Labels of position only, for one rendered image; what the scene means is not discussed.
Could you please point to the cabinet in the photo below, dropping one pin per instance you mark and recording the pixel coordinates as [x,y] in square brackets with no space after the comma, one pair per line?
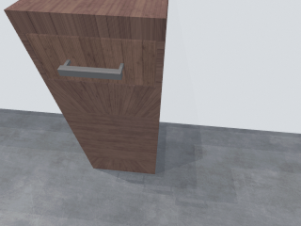
[117,125]

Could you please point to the drawer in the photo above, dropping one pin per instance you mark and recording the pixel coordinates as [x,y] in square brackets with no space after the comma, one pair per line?
[138,56]

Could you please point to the handle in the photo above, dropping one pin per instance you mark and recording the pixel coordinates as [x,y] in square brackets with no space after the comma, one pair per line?
[90,72]

